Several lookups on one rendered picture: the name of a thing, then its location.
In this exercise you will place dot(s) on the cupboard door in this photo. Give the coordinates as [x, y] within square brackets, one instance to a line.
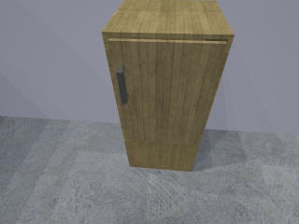
[169, 85]

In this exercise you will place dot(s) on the handle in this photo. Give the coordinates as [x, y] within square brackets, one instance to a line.
[122, 85]

